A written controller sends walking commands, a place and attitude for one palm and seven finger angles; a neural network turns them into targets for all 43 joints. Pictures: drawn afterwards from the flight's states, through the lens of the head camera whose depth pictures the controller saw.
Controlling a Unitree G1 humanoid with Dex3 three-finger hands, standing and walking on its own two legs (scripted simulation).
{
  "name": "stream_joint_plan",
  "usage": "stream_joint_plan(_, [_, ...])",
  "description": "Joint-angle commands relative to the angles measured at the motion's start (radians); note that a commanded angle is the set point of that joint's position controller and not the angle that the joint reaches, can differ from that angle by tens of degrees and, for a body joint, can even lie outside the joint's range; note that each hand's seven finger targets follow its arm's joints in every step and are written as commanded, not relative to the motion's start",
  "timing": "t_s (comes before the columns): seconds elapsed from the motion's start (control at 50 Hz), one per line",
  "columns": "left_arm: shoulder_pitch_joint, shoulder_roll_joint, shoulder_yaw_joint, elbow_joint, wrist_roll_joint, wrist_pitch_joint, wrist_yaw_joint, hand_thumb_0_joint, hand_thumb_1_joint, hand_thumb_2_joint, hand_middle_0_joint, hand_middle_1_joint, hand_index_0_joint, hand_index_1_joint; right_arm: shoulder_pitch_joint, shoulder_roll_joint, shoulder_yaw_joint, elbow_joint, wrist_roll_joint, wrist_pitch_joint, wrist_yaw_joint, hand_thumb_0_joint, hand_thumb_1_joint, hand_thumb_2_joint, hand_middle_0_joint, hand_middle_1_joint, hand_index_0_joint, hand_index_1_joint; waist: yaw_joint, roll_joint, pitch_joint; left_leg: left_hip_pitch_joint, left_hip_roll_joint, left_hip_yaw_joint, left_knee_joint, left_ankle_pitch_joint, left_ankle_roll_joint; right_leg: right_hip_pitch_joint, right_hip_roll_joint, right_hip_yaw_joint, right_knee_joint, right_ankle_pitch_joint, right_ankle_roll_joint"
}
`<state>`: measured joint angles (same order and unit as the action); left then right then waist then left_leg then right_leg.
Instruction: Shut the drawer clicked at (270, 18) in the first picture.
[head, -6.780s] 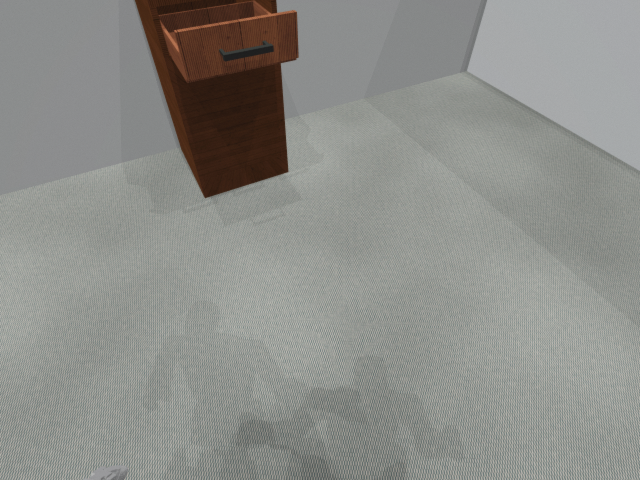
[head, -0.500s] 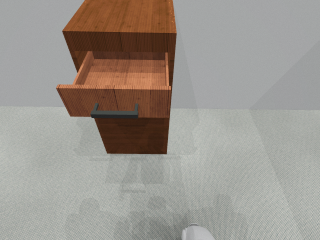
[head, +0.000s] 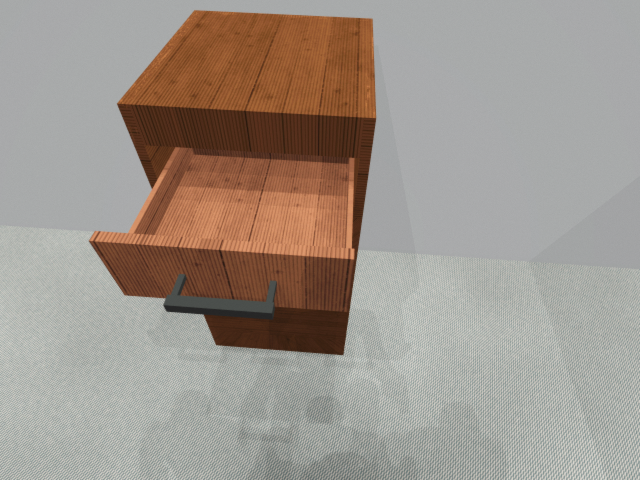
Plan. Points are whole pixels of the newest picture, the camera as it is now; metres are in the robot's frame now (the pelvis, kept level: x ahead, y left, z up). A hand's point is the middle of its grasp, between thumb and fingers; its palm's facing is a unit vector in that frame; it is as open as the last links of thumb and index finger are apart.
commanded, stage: come to a stop and stand still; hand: left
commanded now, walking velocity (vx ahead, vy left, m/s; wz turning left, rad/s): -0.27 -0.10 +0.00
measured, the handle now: (223, 295) +0.37 +0.19 -0.03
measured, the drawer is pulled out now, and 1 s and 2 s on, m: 0.23 0.23 0.23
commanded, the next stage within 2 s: look again from close up in 1.20 s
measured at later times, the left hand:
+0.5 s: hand out of the picture +0.01 +0.15 -0.16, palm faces +0.01 -0.96 -0.29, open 7.4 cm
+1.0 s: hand out of the picture -0.02 +0.15 -0.17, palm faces +0.03 -0.98 -0.19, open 7.4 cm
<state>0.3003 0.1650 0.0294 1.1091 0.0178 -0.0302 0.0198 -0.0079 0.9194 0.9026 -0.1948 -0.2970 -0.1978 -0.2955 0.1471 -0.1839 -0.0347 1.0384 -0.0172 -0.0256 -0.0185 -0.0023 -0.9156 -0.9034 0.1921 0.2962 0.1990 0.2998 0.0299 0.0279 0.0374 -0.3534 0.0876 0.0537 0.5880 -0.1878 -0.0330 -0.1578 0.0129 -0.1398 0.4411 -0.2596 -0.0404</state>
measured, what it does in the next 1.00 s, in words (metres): steps on the spot: left foot, then right foot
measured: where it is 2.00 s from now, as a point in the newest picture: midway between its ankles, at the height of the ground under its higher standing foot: outside the picture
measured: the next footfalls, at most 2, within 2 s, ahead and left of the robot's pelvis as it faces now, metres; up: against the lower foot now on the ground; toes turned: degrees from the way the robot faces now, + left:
left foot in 0.02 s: +0.10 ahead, +0.13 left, +0.00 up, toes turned +5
right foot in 0.40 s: +0.03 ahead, -0.11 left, +0.00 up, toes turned -2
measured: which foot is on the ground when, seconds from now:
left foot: up 0.00-0.00, down 0.02-0.42, up 0.44-0.76, down 0.78-1.00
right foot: down 0.00-0.10, up 0.12-0.38, down 0.40-1.00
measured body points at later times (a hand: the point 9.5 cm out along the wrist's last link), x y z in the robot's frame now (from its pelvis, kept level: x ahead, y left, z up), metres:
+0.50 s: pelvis -0.02 -0.04 +0.00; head -0.01 -0.08 +0.45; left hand +0.01 +0.20 -0.14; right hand +0.03 -0.29 -0.17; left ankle +0.03 +0.12 -0.71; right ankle -0.03 -0.14 -0.74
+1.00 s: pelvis -0.03 -0.02 +0.00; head -0.02 -0.02 +0.45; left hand -0.02 +0.21 -0.16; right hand -0.01 -0.25 -0.15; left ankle -0.05 +0.10 -0.74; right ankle -0.03 -0.14 -0.74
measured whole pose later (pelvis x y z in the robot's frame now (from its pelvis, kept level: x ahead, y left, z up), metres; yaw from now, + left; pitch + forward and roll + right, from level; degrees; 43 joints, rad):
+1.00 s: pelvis -0.03 -0.02 +0.00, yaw -1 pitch -1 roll +0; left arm 0.24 0.16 0.01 1.14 0.01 0.02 0.03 0.00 0.91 0.90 -0.20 -0.30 -0.20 -0.30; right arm 0.24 -0.16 -0.01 1.14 -0.01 0.00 -0.04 0.01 -0.93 -0.90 0.20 0.30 0.20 0.30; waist 0.02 -0.01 0.03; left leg -0.12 0.02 0.05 0.40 -0.26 -0.01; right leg -0.18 -0.04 -0.05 0.43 -0.24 0.01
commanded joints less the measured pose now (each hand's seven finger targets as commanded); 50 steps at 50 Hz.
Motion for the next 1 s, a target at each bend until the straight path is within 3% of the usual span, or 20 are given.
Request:
stream_joint_plan(0.0, [0.062,0.061,-0.004,-0.03,-0.009,0.007,0.019,0.0,0.9,0.9,-0.2,-0.3,-0.2,-0.3,0.138,-0.098,-0.004,0.017,0.007,-0.009,-0.007,0.0,-0.9,-0.9,0.2,0.3,0.2,0.3,-0.027,0.027,-0.057,0.323,0.139,-0.093,-0.148,0.611,0.053,-0.117,-0.118,0.097,0.007,0.191,0.025])
stream_joint_plan(0.06, [0.065,0.093,0.002,-0.038,-0.012,0.042,0.024,0.0,0.9,0.9,-0.2,-0.3,-0.2,-0.3,0.081,-0.132,-0.015,0.004,0.015,0.014,-0.029,0.0,-0.9,-0.9,0.2,0.3,0.2,0.3,-0.028,0.215,-0.012,0.22,0.226,-0.168,-0.252,0.692,0.149,-0.093,-0.078,0.062,0.151,-0.127,0.065])
stream_joint_plan(0.1, [0.069,0.1,0.012,-0.051,-0.006,0.058,0.02,0.0,0.9,0.9,-0.2,-0.3,-0.2,-0.3,0.066,-0.15,-0.026,-0.007,0.008,0.023,-0.039,0.0,-0.9,-0.9,0.2,0.3,0.2,0.3,-0.023,0.207,-0.011,0.237,0.262,-0.192,-0.263,0.759,0.201,-0.167,-0.071,0.1,0.341,-0.281,0.059])
stream_joint_plan(0.16, [0.056,0.094,0.033,-0.078,-0.002,0.065,0.021,0.0,0.9,0.9,-0.2,-0.3,-0.2,-0.3,0.047,-0.171,-0.05,-0.036,0.001,0.039,-0.043,0.0,-0.9,-0.9,0.2,0.3,0.2,0.3,-0.036,0.129,-0.1,0.312,0.276,-0.172,-0.2,0.801,0.239,-0.261,-0.058,0.146,0.536,-0.304,0.064])
stream_joint_plan(0.22, [0.039,0.078,0.041,-0.111,-0.004,0.067,0.018,0.0,0.9,0.9,-0.2,-0.3,-0.2,-0.3,0.019,-0.172,-0.061,-0.06,-0.003,0.042,-0.038,0.0,-0.9,-0.9,0.2,0.3,0.2,0.3,-0.032,0.083,-0.145,0.308,0.26,-0.145,-0.186,0.687,0.227,-0.273,-0.056,0.15,0.552,-0.278,0.073])
stream_joint_plan(0.26, [0.038,0.068,0.045,-0.125,-0.004,0.072,0.016,0.0,0.9,0.9,-0.2,-0.3,-0.2,-0.3,0.001,-0.163,-0.065,-0.069,-0.006,0.044,-0.031,0.0,-0.9,-0.9,0.2,0.3,0.2,0.3,-0.027,0.131,-0.139,0.222,0.247,-0.139,-0.21,0.532,0.211,-0.21,-0.062,0.136,0.478,-0.257,0.068])
stream_joint_plan(0.32, [0.114,0.048,0.035,-0.104,-0.002,0.057,0.013,0.0,0.9,0.9,-0.2,-0.3,-0.2,-0.3,-0.032,-0.147,-0.062,-0.078,-0.004,0.047,-0.015,0.0,-0.9,-0.9,0.2,0.3,0.2,0.3,0.009,0.123,-0.138,0.096,0.183,-0.115,-0.195,0.17,0.153,-0.038,-0.057,0.086,0.171,-0.099,0.059])
stream_joint_plan(0.34, [0.149,0.068,0.035,-0.086,0.005,0.048,0.015,0.0,0.9,0.9,-0.2,-0.3,-0.2,-0.3,-0.029,-0.114,-0.058,-0.077,0.004,0.049,-0.009,0.0,-0.9,-0.9,0.2,0.3,0.2,0.3,0.024,0.045,-0.123,0.024,0.113,-0.078,-0.137,-0.017,0.103,0.036,-0.066,0.095,0.004,0.011,0.062])
stream_joint_plan(0.36, [0.12,0.135,0.034,-0.091,0.015,0.033,0.017,0.0,0.9,0.9,-0.2,-0.3,-0.2,-0.3,-0.006,-0.042,-0.045,-0.08,0.014,0.057,0.001,0.0,-0.9,-0.9,0.2,0.3,0.2,0.3,0.004,-0.17,-0.065,-0.06,-0.005,-0.011,-0.014,-0.229,0.027,-0.015,-0.214,0.309,-0.166,-0.107,0.016])
stream_joint_plan(0.38, [0.032,0.198,0.033,-0.124,0.013,0.033,0.014,0.0,0.9,0.9,-0.2,-0.3,-0.2,-0.3,-0.019,-0.018,-0.033,-0.1,0.01,0.065,0.014,0.0,-0.9,-0.9,0.2,0.3,0.2,0.3,-0.007,-0.284,0.009,-0.051,-0.041,-0.008,0.066,-0.298,0.003,-0.178,-0.353,0.461,-0.295,-0.304,-0.06])
stream_joint_plan(0.42, [-0.045,0.211,0.042,-0.141,0.012,0.026,0.017,0.0,0.9,0.9,-0.2,-0.3,-0.2,-0.3,-0.047,-0.055,-0.035,-0.091,-0.001,0.073,0.017,0.0,-0.9,-0.9,0.2,0.3,0.2,0.3,0.0,-0.286,0.075,-0.038,-0.032,-0.077,0.188,-0.249,0.019,-0.279,-0.347,0.526,-0.343,-0.382,-0.094])
stream_joint_plan(0.46, [-0.097,0.179,0.036,-0.141,0.009,0.02,0.012,0.0,0.9,0.9,-0.2,-0.3,-0.2,-0.3,0.037,-0.07,-0.036,-0.039,-0.002,0.06,0.022,0.0,-0.9,-0.9,0.2,0.3,0.2,0.3,-0.034,-0.199,0.087,-0.033,-0.036,-0.064,0.223,-0.173,0.019,-0.219,-0.29,0.402,-0.286,-0.234,-0.08])
stream_joint_plan(0.5, [-0.08,0.176,0.036,-0.133,0.005,0.016,0.009,0.0,0.9,0.9,-0.2,-0.3,-0.2,-0.3,0.076,-0.072,-0.031,-0.016,0.0,0.053,0.023,0.0,-0.9,-0.9,0.2,0.3,0.2,0.3,-0.025,-0.168,0.068,-0.043,-0.045,-0.045,0.21,-0.155,0.007,-0.125,-0.273,0.329,-0.242,-0.06,-0.075])
stream_joint_plan(0.58, [0.022,0.182,0.043,-0.096,0.006,0.01,0.016,0.0,0.9,0.9,-0.2,-0.3,-0.2,-0.3,0.067,-0.072,-0.021,-0.031,0.003,0.043,0.011,0.0,-0.9,-0.9,0.2,0.3,0.2,0.3,0.022,-0.163,0.011,-0.063,-0.048,-0.039,0.125,-0.211,-0.005,0.062,-0.319,0.336,-0.159,0.299,-0.121])
stream_joint_plan(0.64, [0.028,0.195,0.051,-0.076,0.005,0.016,0.025,0.0,0.9,0.9,-0.2,-0.3,-0.2,-0.3,0.084,-0.063,-0.014,-0.029,0.009,0.042,0.001,0.0,-0.9,-0.9,0.2,0.3,0.2,0.3,0.027,-0.16,-0.032,-0.006,-0.055,-0.032,0.015,-0.219,-0.007,0.113,-0.327,0.324,-0.098,0.504,-0.135])
stream_joint_plan(0.7, [-0.025,0.177,0.041,-0.064,-0.005,0.021,0.025,0.0,0.9,0.9,-0.2,-0.3,-0.2,-0.3,0.162,-0.047,-0.008,0.012,0.012,0.036,-0.007,0.0,-0.9,-0.9,0.2,0.3,0.2,0.3,-0.015,-0.182,-0.06,0.178,-0.063,-0.014,-0.202,-0.046,0.0,0.036,-0.268,0.273,-0.055,0.439,-0.079])
stream_joint_plan(0.76, [-0.029,0.108,0.023,-0.061,-0.011,0.029,0.02,0.0,0.9,0.9,-0.2,-0.3,-0.2,-0.3,0.166,-0.104,-0.008,0.031,0.003,0.022,-0.014,0.0,-0.9,-0.9,0.2,0.3,0.2,0.3,-0.007,-0.021,-0.062,0.282,0.061,-0.093,-0.202,0.207,0.052,-0.085,-0.139,0.174,-0.027,0.186,0.01])
stream_joint_plan(0.78, [-0.039,0.102,0.02,-0.059,-0.008,0.028,0.019,0.0,0.9,0.9,-0.2,-0.3,-0.2,-0.3,0.165,-0.105,-0.006,0.032,0.004,0.022,-0.017,0.0,-0.9,-0.9,0.2,0.3,0.2,0.3,-0.013,-0.046,-0.048,0.252,0.064,-0.083,-0.189,0.189,0.05,-0.075,-0.125,0.172,-0.045,0.16,0.015])
stream_joint_plan(0.84, [-0.061,0.096,0.011,-0.033,-0.01,0.037,0.015,0.0,0.9,0.9,-0.2,-0.3,-0.2,-0.3,0.138,-0.092,0.005,0.055,0.008,0.017,-0.018,0.0,-0.9,-0.9,0.2,0.3,0.2,0.3,-0.009,0.066,0.0,0.175,0.065,-0.103,-0.277,0.138,0.059,-0.022,-0.106,0.132,-0.035,0.112,0.039])
stream_joint_plan(0.98, [-0.021,0.086,-0.006,0.011,-0.007,0.031,0.015,0.0,0.9,0.9,-0.2,-0.3,-0.2,-0.3,0.153,-0.065,0.015,0.075,0.011,0.01,-0.022,0.0,-0.9,-0.9,0.2,0.3,0.2,0.3,-0.018,-0.01,0.043,0.185,0.033,-0.086,-0.29,0.078,0.046,-0.035,-0.125,0.158,-0.09,0.136,0.035])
